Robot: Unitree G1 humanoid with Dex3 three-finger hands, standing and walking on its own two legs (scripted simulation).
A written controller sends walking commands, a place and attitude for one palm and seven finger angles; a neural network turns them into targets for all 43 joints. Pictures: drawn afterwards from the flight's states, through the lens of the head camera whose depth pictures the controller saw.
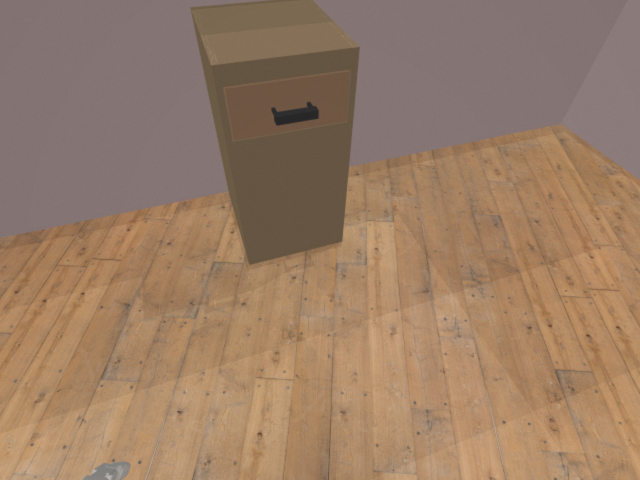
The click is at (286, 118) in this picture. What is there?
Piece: drawer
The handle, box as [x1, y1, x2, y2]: [271, 102, 318, 125]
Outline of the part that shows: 318,110 310,102 307,102 308,106 305,108 277,112 274,107 271,108 274,115 274,120 277,125 318,118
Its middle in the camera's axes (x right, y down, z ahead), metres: -0.08 -0.36 +1.11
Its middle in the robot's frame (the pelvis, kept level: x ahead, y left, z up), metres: +1.06 +0.14 -0.10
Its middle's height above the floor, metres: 0.67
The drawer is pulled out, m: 0.00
